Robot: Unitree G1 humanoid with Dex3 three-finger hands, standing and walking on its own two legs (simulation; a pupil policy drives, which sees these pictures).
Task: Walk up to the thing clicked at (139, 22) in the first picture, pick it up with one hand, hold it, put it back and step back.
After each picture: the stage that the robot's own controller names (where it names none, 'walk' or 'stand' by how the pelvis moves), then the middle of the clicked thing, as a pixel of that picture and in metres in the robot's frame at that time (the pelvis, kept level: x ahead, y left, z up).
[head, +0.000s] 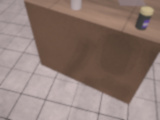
stand; (143, 18) +0.81 -0.33 +0.00
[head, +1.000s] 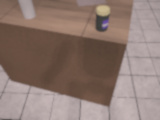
walk; (102, 19) +0.73 -0.05 +0.03
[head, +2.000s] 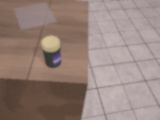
rise first; (52, 52) +0.47 +0.15 +0.03
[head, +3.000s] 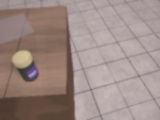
stand; (26, 67) +0.42 +0.24 +0.01
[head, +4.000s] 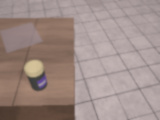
stand; (36, 76) +0.40 +0.20 +0.00
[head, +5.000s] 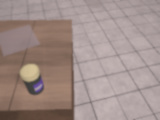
stand; (32, 80) +0.39 +0.21 -0.01
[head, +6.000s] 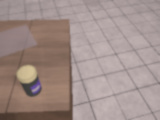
stand; (30, 81) +0.38 +0.22 -0.01
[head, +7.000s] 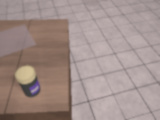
stand; (28, 82) +0.37 +0.22 -0.01
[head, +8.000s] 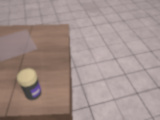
rise first; (30, 85) +0.37 +0.23 +0.00
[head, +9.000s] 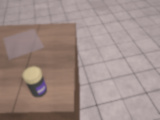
go down; (35, 82) +0.37 +0.22 +0.00
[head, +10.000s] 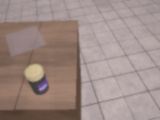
go down; (37, 80) +0.38 +0.22 +0.00
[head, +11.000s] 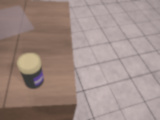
go down; (31, 71) +0.37 +0.18 +0.03
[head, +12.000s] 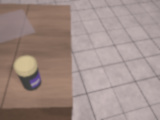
approach; (29, 74) +0.37 +0.20 +0.03
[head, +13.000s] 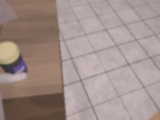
close; (12, 62) +0.39 +0.22 +0.06
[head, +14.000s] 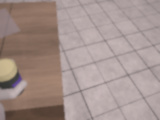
lift; (9, 79) +0.35 +0.23 +0.06
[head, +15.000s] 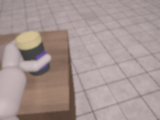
lift; (34, 54) +0.35 +0.15 +0.21
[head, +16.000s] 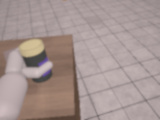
hold; (36, 61) +0.34 +0.15 +0.19
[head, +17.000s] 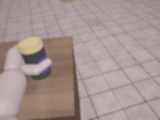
hold; (35, 58) +0.34 +0.15 +0.20
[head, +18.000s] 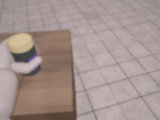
crouch; (25, 55) +0.35 +0.18 +0.19
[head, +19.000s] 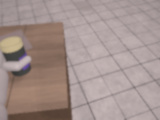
lower; (16, 56) +0.40 +0.22 +0.13
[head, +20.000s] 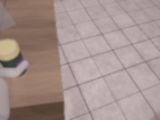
lower; (11, 59) +0.41 +0.22 +0.06
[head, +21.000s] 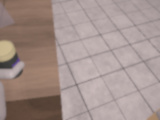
lower; (8, 60) +0.41 +0.23 +0.06
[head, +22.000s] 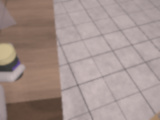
lower; (8, 63) +0.40 +0.23 +0.06
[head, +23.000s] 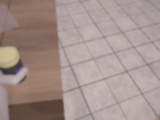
loosen; (11, 66) +0.39 +0.22 +0.06
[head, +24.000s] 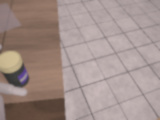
withdraw; (14, 70) +0.37 +0.22 +0.06
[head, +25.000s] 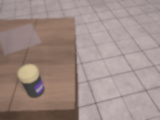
sink last; (32, 81) +0.35 +0.22 +0.04
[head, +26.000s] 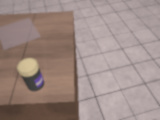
stand; (31, 75) +0.37 +0.22 +0.03
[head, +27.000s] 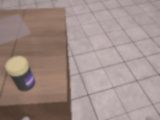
stand; (21, 74) +0.37 +0.23 +0.05
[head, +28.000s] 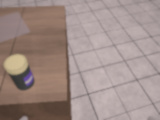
stand; (20, 73) +0.37 +0.23 +0.06
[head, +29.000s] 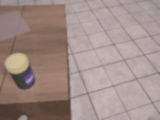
stand; (21, 72) +0.37 +0.22 +0.06
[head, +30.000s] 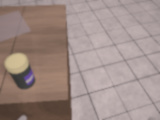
stand; (21, 72) +0.37 +0.22 +0.06
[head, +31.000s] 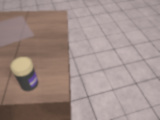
stand; (25, 74) +0.37 +0.22 +0.04
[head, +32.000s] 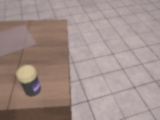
walk; (29, 81) +0.38 +0.22 +0.00
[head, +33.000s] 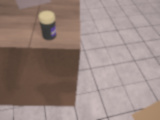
walk; (48, 26) +0.62 +0.17 +0.01
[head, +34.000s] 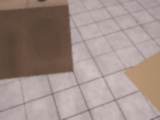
stand; out of the picture +0.92 +0.26 +0.02
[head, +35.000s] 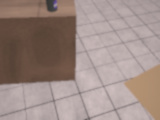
stand; (51, 0) +0.94 +0.22 +0.00
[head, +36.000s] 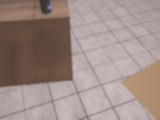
stand; (45, 3) +0.97 +0.25 -0.01
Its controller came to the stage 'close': yes
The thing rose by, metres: 0.23
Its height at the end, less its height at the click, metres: +0.00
